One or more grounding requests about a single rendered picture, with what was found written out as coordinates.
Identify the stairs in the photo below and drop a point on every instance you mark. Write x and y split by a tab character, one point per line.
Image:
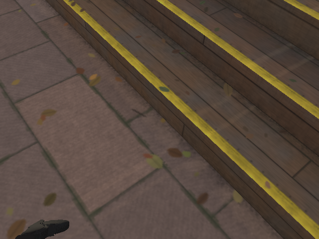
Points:
237	79

